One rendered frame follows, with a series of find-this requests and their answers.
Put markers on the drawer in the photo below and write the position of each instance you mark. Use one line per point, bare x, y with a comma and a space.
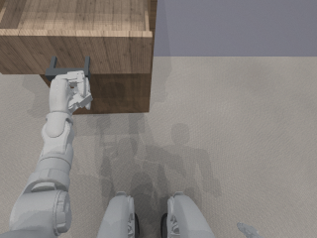
115, 34

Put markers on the left robot upper arm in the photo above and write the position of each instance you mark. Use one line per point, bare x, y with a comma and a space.
42, 214

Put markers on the left robot hand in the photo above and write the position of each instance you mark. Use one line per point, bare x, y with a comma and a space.
61, 92

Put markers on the handle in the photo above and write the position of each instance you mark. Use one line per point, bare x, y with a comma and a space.
53, 71

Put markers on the cabinet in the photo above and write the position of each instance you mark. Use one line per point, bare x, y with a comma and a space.
118, 93

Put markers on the right robot shin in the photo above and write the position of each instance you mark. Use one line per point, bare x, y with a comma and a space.
172, 228

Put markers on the right robot hand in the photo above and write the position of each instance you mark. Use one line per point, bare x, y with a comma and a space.
249, 231

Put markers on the robot left forearm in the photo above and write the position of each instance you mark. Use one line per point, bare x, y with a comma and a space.
55, 161

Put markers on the right robot thigh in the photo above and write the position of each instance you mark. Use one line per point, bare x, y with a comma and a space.
191, 222

